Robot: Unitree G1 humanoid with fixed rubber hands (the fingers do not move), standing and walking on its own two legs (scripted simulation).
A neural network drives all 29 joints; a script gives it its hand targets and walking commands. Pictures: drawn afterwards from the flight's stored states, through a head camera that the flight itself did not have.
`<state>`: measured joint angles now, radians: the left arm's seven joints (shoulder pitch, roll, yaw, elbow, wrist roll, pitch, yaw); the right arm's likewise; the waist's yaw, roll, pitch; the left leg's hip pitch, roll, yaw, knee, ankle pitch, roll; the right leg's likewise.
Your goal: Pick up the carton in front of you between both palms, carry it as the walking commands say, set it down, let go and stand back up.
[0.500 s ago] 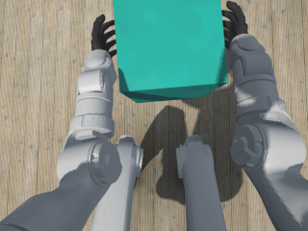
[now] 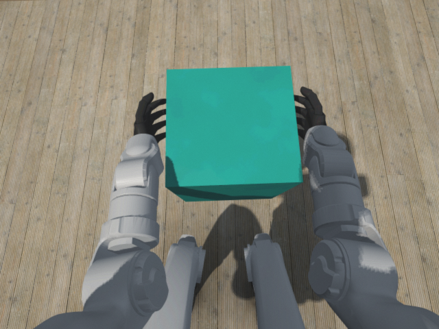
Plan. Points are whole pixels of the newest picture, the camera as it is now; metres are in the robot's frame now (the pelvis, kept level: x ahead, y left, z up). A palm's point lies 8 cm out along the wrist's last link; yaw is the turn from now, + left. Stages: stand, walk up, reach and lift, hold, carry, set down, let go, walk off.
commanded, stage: reach and lift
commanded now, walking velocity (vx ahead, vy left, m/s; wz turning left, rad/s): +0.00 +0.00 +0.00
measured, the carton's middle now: (228, 145) +0.46 -0.01 -0.12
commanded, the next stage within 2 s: hold in 1.94 s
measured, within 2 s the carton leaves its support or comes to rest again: neither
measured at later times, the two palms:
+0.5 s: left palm (98, 123) +0.40 +0.14 +0.11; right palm (352, 121) +0.41 -0.16 +0.11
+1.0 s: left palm out of the picture +0.37 +0.15 +0.23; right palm (434, 103) +0.36 -0.15 +0.23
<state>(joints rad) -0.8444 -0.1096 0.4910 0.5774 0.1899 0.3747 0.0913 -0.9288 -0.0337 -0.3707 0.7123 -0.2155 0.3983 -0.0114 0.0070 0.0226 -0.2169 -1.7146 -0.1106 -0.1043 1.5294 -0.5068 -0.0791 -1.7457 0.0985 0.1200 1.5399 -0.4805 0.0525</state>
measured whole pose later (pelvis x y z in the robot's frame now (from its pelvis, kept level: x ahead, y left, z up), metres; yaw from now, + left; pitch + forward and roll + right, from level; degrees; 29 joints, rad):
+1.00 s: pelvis +0.08 +0.01 +0.21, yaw -1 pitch -1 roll +0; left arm -0.26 -0.15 0.26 0.40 0.26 0.58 0.01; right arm -0.26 0.15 -0.25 0.39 -0.27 0.60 -0.02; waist 0.00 0.01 -0.08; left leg -0.20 -0.04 -0.15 0.46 -0.24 -0.02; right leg -0.21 0.04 0.15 0.45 -0.22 0.02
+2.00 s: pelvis +0.08 +0.01 +0.22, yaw -1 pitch -5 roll +0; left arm -0.25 -0.15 0.22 0.26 0.27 0.70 0.00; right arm -0.24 0.15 -0.21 0.26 -0.27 0.72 -0.01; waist 0.00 0.00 -0.01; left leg -0.07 -0.03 -0.14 0.36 -0.21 -0.01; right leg -0.09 0.03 0.14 0.36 -0.19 0.02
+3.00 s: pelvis +0.09 +0.01 +0.21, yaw +0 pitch -1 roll +0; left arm -0.24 -0.15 0.18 0.15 0.25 0.79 0.01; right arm -0.22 0.14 -0.19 0.15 -0.24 0.80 -0.02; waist -0.01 0.00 -0.10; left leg -0.22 0.00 -0.08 0.53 -0.38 -0.01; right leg -0.20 0.01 0.06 0.48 -0.31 0.01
